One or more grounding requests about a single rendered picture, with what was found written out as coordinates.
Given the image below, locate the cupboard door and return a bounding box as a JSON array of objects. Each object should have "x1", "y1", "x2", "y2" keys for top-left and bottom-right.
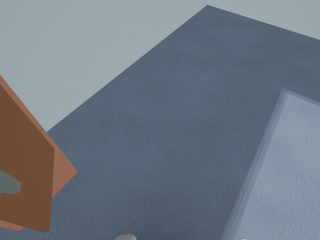
[{"x1": 0, "y1": 85, "x2": 55, "y2": 233}]

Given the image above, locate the handle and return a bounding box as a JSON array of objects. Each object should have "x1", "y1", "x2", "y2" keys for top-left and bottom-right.
[{"x1": 0, "y1": 169, "x2": 22, "y2": 195}]

